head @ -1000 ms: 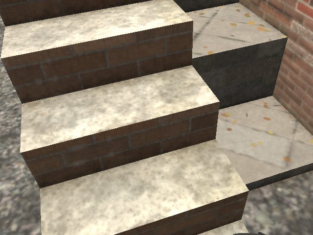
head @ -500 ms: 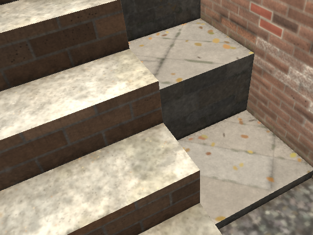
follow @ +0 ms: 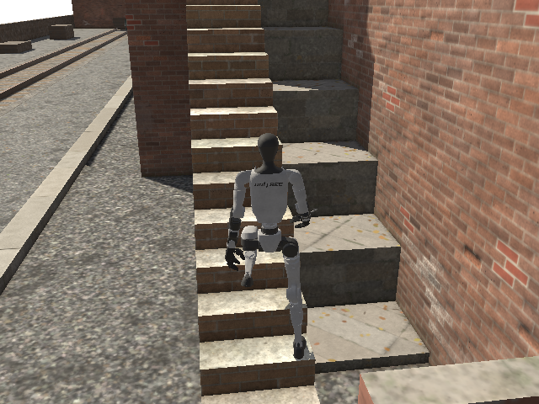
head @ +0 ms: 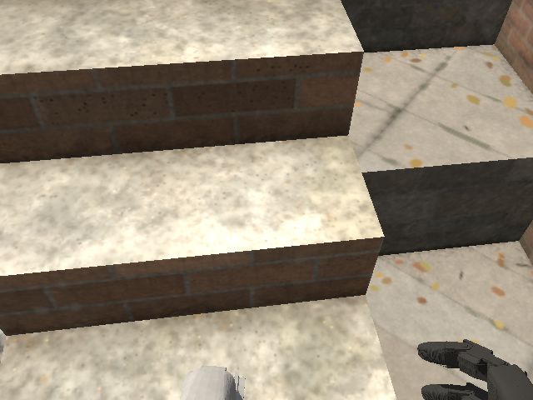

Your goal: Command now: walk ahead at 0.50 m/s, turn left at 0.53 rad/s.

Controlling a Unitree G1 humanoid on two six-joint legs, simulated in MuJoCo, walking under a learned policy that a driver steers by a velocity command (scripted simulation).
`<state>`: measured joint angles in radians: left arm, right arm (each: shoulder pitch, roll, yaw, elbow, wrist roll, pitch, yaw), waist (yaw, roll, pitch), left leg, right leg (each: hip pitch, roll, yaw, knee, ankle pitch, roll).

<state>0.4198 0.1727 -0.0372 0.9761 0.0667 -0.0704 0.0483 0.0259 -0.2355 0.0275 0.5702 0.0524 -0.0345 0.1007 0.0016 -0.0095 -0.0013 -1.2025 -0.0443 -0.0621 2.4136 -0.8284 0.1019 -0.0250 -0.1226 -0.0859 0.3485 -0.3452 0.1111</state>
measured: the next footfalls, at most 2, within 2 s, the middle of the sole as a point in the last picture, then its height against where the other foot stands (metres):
left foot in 0.20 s outside the picture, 0.19 m higher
right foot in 0.66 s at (277, 387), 0.19 m higher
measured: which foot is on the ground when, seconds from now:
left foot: up 0.00-0.18, down 0.20-0.70, up 0.72-1.00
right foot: down 0.00-0.12, up 0.14-0.64, down 0.66-1.00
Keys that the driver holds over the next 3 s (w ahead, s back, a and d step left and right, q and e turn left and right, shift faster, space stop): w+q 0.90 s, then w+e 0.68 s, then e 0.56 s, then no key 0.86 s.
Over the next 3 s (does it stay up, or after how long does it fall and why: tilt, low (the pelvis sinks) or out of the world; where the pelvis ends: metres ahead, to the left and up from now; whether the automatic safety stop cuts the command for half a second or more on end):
stays up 0.76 0.22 0.68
